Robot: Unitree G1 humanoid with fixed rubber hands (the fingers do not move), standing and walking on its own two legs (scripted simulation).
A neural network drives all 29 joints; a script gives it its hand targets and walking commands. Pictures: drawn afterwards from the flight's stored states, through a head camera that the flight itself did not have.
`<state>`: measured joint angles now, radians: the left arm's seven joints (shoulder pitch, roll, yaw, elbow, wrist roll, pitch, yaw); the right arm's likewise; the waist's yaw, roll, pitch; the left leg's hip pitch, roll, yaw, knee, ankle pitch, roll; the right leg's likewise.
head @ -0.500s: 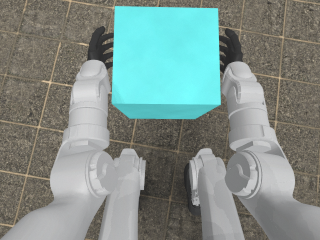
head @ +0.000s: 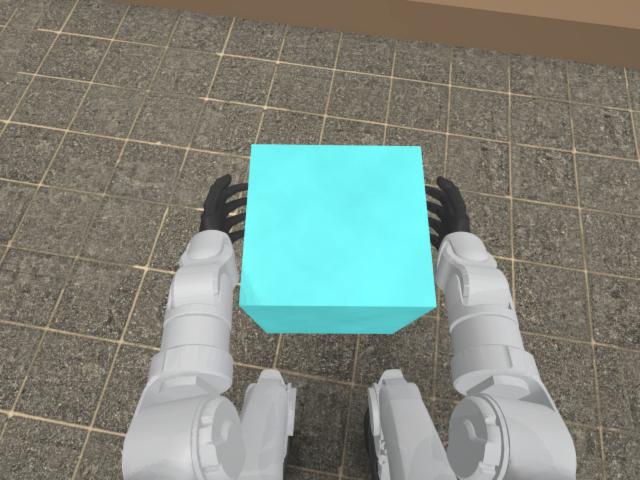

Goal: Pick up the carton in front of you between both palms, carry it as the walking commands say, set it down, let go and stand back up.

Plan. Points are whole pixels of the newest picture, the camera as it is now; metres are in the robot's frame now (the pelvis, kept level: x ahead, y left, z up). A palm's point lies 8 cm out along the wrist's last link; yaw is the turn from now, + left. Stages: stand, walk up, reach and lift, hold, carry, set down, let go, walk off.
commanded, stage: reach and lift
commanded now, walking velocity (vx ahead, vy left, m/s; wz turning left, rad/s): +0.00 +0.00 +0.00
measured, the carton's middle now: (332, 253) +0.43 +0.00 -0.11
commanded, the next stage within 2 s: hold in 1.74 s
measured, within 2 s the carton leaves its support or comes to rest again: neither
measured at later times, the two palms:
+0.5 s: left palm (172, 221) +0.37 +0.15 +0.12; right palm (525, 221) +0.37 -0.15 +0.12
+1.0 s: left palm (116, 210) +0.34 +0.15 +0.20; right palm (594, 212) +0.34 -0.15 +0.20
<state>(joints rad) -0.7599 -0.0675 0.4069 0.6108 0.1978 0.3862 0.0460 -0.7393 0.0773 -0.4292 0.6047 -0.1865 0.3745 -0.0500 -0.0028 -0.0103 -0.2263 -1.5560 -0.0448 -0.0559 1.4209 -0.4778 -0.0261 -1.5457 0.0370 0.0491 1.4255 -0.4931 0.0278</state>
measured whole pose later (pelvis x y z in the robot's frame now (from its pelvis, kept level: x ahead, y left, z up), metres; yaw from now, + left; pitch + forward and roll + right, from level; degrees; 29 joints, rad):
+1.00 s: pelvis +0.04 +0.00 +0.17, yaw +0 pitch -4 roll +0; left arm -0.34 -0.17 0.33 0.42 0.31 0.60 -0.02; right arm -0.33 0.17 -0.33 0.42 -0.29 0.59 0.01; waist 0.00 -0.01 0.00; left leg -0.19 -0.02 -0.07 0.49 -0.22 -0.01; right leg -0.19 0.01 0.06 0.49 -0.23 0.01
